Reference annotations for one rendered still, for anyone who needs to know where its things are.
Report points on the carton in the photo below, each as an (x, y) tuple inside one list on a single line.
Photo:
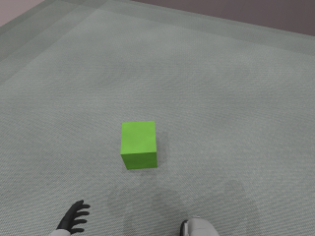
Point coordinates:
[(139, 145)]

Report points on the right robot thigh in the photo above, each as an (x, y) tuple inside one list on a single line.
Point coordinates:
[(199, 227)]

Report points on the robot left hand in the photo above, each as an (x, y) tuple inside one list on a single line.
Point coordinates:
[(67, 222)]

